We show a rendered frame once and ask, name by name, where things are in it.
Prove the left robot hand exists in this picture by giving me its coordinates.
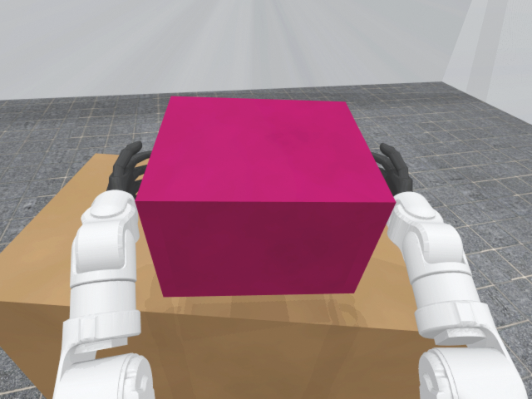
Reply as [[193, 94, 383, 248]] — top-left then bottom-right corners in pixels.
[[106, 140, 152, 199]]

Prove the left robot upper arm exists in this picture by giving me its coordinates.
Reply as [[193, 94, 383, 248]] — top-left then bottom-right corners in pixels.
[[55, 353, 155, 399]]

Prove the right robot upper arm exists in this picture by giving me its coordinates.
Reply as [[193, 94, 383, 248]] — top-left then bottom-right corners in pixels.
[[419, 347, 525, 399]]

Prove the right robot hand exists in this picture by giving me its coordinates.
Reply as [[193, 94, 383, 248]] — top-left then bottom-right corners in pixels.
[[371, 143, 413, 197]]

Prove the robot left forearm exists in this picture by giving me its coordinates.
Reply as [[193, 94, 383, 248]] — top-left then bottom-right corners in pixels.
[[52, 190, 141, 399]]

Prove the robot right forearm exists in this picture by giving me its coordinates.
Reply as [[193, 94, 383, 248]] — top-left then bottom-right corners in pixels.
[[387, 192, 528, 399]]

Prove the carton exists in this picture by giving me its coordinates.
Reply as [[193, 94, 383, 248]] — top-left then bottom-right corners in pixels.
[[135, 96, 396, 297]]

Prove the pedestal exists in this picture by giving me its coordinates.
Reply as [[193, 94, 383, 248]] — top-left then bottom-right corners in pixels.
[[0, 153, 467, 399]]

